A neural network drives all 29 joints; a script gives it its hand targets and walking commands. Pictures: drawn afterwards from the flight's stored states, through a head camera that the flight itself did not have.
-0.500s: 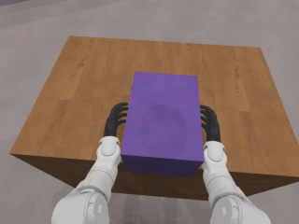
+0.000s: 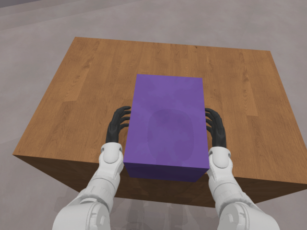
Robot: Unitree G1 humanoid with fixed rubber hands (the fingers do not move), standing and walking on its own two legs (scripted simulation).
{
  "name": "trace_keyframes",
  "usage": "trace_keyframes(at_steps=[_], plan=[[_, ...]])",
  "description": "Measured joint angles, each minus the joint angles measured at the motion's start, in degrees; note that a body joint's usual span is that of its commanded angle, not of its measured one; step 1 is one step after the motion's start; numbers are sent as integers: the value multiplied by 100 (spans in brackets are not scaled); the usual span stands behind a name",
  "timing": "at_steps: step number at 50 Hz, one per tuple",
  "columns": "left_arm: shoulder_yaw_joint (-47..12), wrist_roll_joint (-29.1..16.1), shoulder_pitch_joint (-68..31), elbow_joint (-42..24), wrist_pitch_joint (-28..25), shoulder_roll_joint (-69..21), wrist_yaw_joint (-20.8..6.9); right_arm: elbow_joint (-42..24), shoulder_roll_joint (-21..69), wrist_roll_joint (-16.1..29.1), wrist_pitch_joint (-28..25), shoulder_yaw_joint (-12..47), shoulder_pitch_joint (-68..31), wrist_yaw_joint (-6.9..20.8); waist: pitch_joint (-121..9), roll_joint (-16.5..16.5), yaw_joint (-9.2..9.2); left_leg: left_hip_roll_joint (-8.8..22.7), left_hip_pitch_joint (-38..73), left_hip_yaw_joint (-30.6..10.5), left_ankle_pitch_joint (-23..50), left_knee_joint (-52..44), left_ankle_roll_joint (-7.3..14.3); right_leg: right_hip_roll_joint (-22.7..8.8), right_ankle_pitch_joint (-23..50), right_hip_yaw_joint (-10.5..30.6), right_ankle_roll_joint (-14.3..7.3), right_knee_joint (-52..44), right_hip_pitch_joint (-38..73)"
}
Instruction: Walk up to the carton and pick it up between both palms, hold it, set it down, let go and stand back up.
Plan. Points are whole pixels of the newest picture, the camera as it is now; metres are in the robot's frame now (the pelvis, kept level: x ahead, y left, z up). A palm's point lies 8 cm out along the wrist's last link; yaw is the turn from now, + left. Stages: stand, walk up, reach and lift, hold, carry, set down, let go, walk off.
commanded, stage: reach and lift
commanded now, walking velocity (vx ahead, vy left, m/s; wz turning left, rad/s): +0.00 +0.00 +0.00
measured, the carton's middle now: (166, 127) +0.42 -0.04 -0.02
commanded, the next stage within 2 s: none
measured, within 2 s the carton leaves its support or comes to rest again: leaves its support in 0.04 s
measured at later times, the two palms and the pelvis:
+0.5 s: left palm (110, 131) +0.38 +0.11 +0.03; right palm (221, 135) +0.36 -0.17 +0.03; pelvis -0.02 +0.00 +0.00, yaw -1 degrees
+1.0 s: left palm (99, 110) +0.40 +0.13 +0.09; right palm (220, 114) +0.39 -0.15 +0.10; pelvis +0.01 +0.02 +0.01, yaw +1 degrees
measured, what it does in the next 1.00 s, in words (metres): stands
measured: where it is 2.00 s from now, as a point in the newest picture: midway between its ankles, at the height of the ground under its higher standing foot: outside the picture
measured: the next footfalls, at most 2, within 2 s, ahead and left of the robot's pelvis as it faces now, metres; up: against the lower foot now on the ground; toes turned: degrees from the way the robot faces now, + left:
none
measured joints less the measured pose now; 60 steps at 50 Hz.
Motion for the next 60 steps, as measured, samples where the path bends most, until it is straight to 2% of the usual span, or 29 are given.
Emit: trace_keyframes(at_steps=[10,19,25,31,39,42,46,54,60], plan=[[-164,-172,-105,7,147,84,13,138,-51,105,53,65,-146,-41,-126,-77,11,-22,-39,4,138,-80,-7,-26,99,-9,-15,-18,-62],[-35,-23,-353,8,292,84,-6,246,-117,43,72,-70,-361,-65,-96,-158,65,-38,243,107,209,-197,13,-45,146,75,-3,-35,140],[1,-74,-339,28,487,109,-60,276,-110,131,279,63,-369,-100,20,-201,113,-37,504,187,226,-285,27,-45,160,141,9,-74,353],[-272,-384,-141,-146,628,154,-56,72,-88,471,506,515,-222,-140,-8,-153,107,-38,531,167,170,-213,41,-48,134,116,26,-75,426],[-749,-1089,-189,-277,921,310,-43,-405,-143,1167,1087,1208,-194,-170,-143,-111,-3,-99,508,96,46,-43,88,-114,-28,50,74,111,431],[-917,-1206,-233,-550,1167,361,-7,-661,-212,1534,1327,1516,-226,-190,-156,-94,-55,-114,579,79,-22,15,111,-128,-82,39,102,129,528],[-995,-1111,-164,-1093,1678,349,6,-1077,-315,2065,1746,1956,-157,-232,-22,-84,-130,-116,931,49,-129,32,142,-121,-128,23,140,20,950],[-1247,-964,552,-2925,3296,197,-31,-2235,-487,3080,2898,2718,346,-298,375,-225,-252,-125,1842,-35,-316,-1,175,-106,-229,-8,201,-203,1968],[-1342,-805,978,-4223,4330,102,-79,-3088,-504,3288,3602,2914,640,-346,671,-377,-263,-143,2351,-80,-395,6,196,-110,-295,-3,226,-225,2493]])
